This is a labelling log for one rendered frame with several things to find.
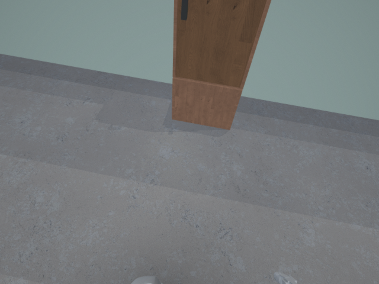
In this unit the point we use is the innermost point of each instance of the robot right hand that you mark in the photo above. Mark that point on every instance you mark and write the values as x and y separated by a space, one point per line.
284 279

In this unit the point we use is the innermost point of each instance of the cupboard door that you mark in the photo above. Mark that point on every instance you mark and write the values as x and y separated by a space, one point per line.
214 43

